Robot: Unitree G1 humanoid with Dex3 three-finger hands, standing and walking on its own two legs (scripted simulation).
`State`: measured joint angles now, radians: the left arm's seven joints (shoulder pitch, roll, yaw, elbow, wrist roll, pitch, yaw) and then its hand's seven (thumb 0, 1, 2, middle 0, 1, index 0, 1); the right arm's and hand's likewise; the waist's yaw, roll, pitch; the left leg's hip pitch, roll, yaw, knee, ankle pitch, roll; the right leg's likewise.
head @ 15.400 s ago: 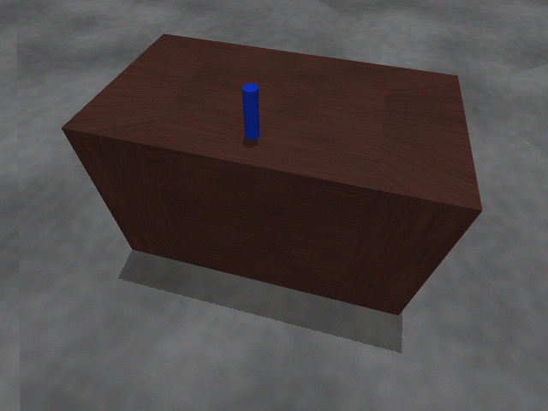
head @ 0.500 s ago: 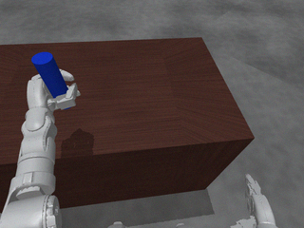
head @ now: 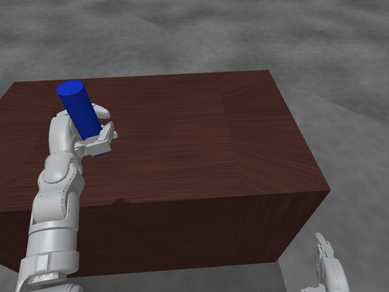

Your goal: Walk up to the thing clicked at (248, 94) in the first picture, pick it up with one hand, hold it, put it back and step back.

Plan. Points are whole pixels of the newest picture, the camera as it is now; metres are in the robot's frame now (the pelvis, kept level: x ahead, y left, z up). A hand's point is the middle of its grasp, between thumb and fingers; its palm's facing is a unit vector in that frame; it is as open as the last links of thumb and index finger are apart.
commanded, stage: lift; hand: left
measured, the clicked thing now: (86, 122) +0.37 +0.20 +0.19
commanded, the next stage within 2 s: hold in 0.24 s
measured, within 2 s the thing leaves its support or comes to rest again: neither
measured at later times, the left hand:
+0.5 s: hand (95, 132) +0.35 +0.18 +0.18, palm faces +0.18 -0.98 +0.02, open 5.1 cm
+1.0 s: hand (89, 130) +0.33 +0.18 +0.20, palm faces +0.18 -0.98 +0.02, open 5.1 cm
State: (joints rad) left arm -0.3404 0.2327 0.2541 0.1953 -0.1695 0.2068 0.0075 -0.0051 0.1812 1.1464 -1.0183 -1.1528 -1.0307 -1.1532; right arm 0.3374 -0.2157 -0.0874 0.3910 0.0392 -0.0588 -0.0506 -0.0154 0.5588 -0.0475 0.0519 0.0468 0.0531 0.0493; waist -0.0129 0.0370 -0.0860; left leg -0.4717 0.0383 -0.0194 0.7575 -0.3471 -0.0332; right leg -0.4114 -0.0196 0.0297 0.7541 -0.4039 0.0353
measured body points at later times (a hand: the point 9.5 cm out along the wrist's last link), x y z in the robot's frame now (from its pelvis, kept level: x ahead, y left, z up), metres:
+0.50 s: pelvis +0.00 +0.00 +0.01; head -0.02 -0.02 +0.46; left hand +0.33 +0.23 +0.18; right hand +0.16 -0.26 -0.05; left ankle +0.03 +0.14 -0.71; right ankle -0.01 -0.14 -0.71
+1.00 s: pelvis +0.01 +0.00 +0.01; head -0.02 -0.02 +0.46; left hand +0.32 +0.23 +0.20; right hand +0.17 -0.26 -0.05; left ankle +0.03 +0.14 -0.71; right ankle -0.01 -0.14 -0.71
